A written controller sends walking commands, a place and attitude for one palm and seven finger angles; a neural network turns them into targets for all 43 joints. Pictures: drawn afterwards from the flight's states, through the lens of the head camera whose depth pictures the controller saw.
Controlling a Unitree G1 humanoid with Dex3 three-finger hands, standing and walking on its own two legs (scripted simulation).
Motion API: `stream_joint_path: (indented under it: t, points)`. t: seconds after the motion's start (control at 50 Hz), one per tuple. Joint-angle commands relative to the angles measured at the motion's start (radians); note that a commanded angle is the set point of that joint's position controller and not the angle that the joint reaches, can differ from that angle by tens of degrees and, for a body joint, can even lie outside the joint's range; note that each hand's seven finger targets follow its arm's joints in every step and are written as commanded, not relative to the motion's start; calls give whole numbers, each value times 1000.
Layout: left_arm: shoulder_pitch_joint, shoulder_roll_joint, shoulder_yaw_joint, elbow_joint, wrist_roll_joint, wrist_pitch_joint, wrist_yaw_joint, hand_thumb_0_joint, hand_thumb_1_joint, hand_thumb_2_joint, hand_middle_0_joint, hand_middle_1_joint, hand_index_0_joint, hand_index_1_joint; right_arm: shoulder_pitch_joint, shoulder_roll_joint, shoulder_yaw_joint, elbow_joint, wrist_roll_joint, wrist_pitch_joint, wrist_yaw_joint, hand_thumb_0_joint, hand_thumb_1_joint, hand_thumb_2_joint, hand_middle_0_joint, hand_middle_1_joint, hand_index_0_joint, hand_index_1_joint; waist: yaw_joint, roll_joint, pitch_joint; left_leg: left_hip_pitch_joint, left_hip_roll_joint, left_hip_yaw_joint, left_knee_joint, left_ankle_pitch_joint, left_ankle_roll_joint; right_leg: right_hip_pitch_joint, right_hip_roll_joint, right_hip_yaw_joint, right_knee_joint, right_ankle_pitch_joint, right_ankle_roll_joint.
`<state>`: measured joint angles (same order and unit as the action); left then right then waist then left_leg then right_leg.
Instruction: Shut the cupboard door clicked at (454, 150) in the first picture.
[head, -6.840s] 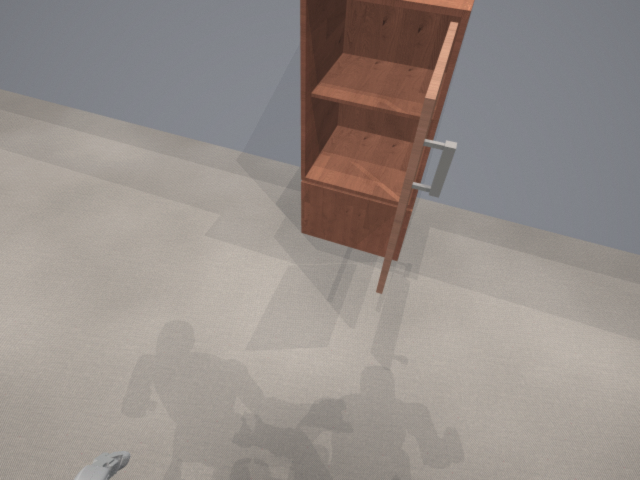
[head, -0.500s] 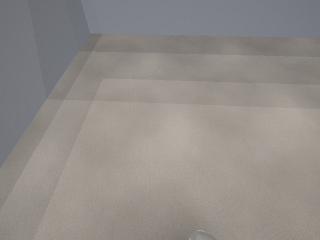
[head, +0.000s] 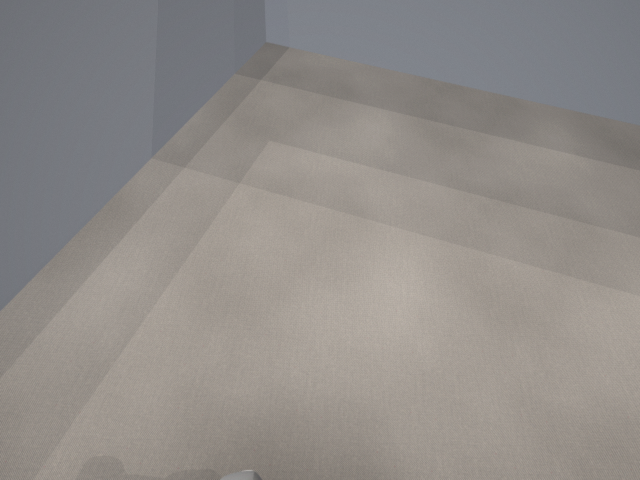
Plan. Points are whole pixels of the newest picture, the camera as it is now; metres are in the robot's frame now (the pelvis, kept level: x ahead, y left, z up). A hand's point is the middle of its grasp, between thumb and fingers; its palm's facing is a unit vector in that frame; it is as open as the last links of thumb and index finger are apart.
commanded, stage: walk to a spot facing it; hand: left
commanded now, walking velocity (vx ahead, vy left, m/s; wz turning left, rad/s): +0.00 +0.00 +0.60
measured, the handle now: out of the picture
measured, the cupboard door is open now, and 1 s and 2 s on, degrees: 91 91 91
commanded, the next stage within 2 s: none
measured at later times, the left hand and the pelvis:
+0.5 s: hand out of the picture +0.08 +0.20 -0.13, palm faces +0.29 -0.91 -0.29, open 7.4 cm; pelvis +0.01 -0.04 +0.01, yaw +16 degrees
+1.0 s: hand out of the picture -0.12 +0.15 -0.17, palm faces +0.61 -0.75 -0.25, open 7.4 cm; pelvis -0.02 -0.04 +0.00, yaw +36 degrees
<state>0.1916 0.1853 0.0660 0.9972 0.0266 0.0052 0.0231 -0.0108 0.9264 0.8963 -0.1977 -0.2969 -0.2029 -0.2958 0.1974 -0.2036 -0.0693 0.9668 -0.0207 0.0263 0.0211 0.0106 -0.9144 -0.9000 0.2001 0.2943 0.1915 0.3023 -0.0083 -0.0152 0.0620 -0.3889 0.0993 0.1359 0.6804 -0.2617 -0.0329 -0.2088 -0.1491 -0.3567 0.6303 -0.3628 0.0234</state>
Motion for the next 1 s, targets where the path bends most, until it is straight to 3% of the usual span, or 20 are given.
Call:
stream_joint_path:
  t: [0.0, 0.02, 0.08, 0.12, 0.2, 0.36, 0.44, 0.46, 0.48, 0.5, 0.52, 0.56, 0.62, 0.72, 0.84, 0.88, 0.92, 0.94, 0.96, 0.98]
  points:
    - [-37, 88, 23, -151, -16, 7, -2, 0, 900, 900, -200, -300, -200, -300, 223, -260, -55, -33, -6, -19, -22, 0, -900, -900, 200, 300, 200, 300, -89, 399, -147, 310, 357, -568, -332, 707, 249, -356, 48, 200, 496, -375, 68]
    - [-60, 99, 24, -159, -10, 12, -2, 0, 900, 900, -200, -300, -200, -300, 200, -257, -53, -34, -4, -18, -28, 0, -900, -900, 200, 300, 200, 300, -73, 265, -147, 284, 350, -517, -341, 510, 265, -369, 26, 287, 583, -296, 51]
    - [-43, 112, 39, -125, -3, 16, -11, 0, 900, 900, -200, -300, -200, -300, 29, -190, -32, -97, -3, -23, -37, 0, -900, -900, 200, 300, 200, 300, -19, 214, -112, 191, 192, -394, -359, 262, 166, -386, 15, 337, 620, -57, 58]
    - [0, 111, 40, -111, -4, 20, -14, 0, 900, 900, -200, -300, -200, -300, 4, -183, -30, -111, 0, -29, -37, 0, -900, -900, 200, 300, 200, 300, -5, 169, -136, 186, 141, -339, -368, 244, 149, -350, 28, 340, 586, 8, 64]
    - [-2, 116, 38, -124, -7, 26, -8, 0, 900, 900, -200, -300, -200, -300, 26, -191, -37, -114, 1, -28, -36, 0, -900, -900, 200, 300, 200, 300, -15, 113, -163, 237, 144, -379, -379, 229, 177, -343, 37, 354, 498, 5, 76]
    - [-55, 104, 26, -184, -17, 21, 1, 0, 900, 900, -200, -300, -200, -300, 40, -215, -56, -112, -6, -5, -27, 0, -900, -900, 200, 300, 200, 300, -41, 174, -143, 211, 131, -499, -336, 285, 213, -234, 97, 351, 207, -104, 65]
    - [64, 125, 30, -169, -25, 10, 6, 0, 900, 900, -200, -300, -200, -300, -31, -212, -64, -139, -1, 6, -20, 0, -900, -900, 200, 300, 200, 300, 18, 166, -165, 76, 53, -500, -274, 263, 155, 12, 136, 324, -98, 41, 43]
    - [117, 153, 40, -161, -21, 5, 10, 0, 900, 900, -200, -300, -200, -300, -48, -184, -61, -153, 5, 9, -16, 0, -900, -900, 200, 300, 200, 300, 47, 106, -175, -43, -2, -462, -216, 130, 102, 159, 88, 351, -259, 106, 24]
    - [134, 251, 58, -167, -1, -5, 17, 0, 900, 900, -200, -300, -200, -300, -38, -106, -53, -169, 14, 13, -10, 0, -900, -900, 200, 300, 200, 300, 63, -186, -153, -260, -140, -294, 23, -141, 11, 267, -179, 618, -426, -15, -63]
    - [69, 305, 56, -194, -1, 2, 19, 0, 900, 900, -200, -300, -200, -300, -59, -121, -56, -187, 4, 11, -13, 0, -900, -900, 200, 300, 200, 300, 56, -305, -102, -302, -177, -195, 275, -303, -23, 114, -369, 767, -443, 38, -159]
    - [-2, 266, 45, -218, -4, 2, 22, 0, 900, 900, -200, -300, -200, -300, -55, -157, -62, -180, -4, 16, -7, 0, -900, -900, 200, 300, 200, 300, 24, -168, -68, -244, -126, -236, 427, -257, -10, -17, -341, 665, -429, 43, -179]
    - [-96, 196, 29, -230, -8, -8, 19, 0, 900, 900, -200, -300, -200, -300, -19, -138, -63, -129, -9, 37, 3, 0, -900, -900, 200, 300, 200, 300, -33, -140, 7, -225, -90, -210, 547, -145, -23, -85, -221, 526, -399, 108, -126]
    - [-45, 167, 16, -210, -7, -21, 14, 0, 900, 900, -200, -300, -200, -300, 6, -116, -49, -111, -4, 34, 10, 0, -900, -900, 200, 300, 200, 300, -23, -141, -18, -249, -77, -156, 539, -89, -54, 57, -164, 356, -304, 404, -114]
    - [91, 204, 22, -162, -2, -16, 12, 0, 900, 900, -200, -300, -200, -300, -95, -112, -35, -137, 0, 38, 10, 0, -900, -900, 200, 300, 200, 300, 41, -150, -57, -211, -69, -105, 378, -141, -69, 178, -193, 312, -262, 578, -129]
    - [91, 244, 37, -147, 5, -3, 7, 0, 900, 900, -200, -300, -200, -300, -137, -106, -17, -153, 10, 24, 11, 0, -900, -900, 200, 300, 200, 300, 62, -214, -83, -62, -68, -42, 117, -192, -42, 168, -237, 266, -211, 588, -138]
    - [88, 256, 43, -144, 4, 2, 5, 0, 900, 900, -200, -300, -200, -300, -112, -110, -14, -151, 11, 15, 7, 0, -900, -900, 200, 300, 200, 300, 54, -217, -115, 0, -78, -19, 8, -162, -29, 177, -240, 243, -160, 614, -125]
    - [73, 254, 47, -143, -8, 7, 1, 0, 900, 900, -200, -300, -200, -300, -47, -143, -21, -140, 7, 5, 5, 0, -900, -900, 200, 300, 200, 300, 13, -163, -153, 163, -81, -21, -198, 10, -11, 107, -218, 184, -42, 545, -66]
    - [61, 225, 44, -152, -15, 10, -2, 0, 900, 900, -200, -300, -200, -300, 26, -211, -38, -124, 4, -7, 3, 0, -900, -900, 200, 300, 200, 300, -34, 0, -204, 353, 3, -143, -313, 195, 24, -39, -170, 157, 154, 409, -13]
    - [25, 151, 27, -209, -22, 12, -11, 0, 900, 900, -200, -300, -200, -300, 92, -331, -70, -119, 2, -13, -6, 0, -900, -900, 200, 300, 200, 300, -80, 341, -211, 512, 285, -511, -311, 644, 155, -378, -13, 155, 372, -236, 77]
    - [-43, 156, 17, -232, -11, 24, -4, 0, 900, 900, -200, -300, -200, -300, 149, -348, -71, -87, 11, -3, -14, 0, -900, -900, 200, 300, 200, 300, -97, 278, -216, 482, 341, -507, -279, 825, 242, -414, 5, 269, 481, -318, 72]
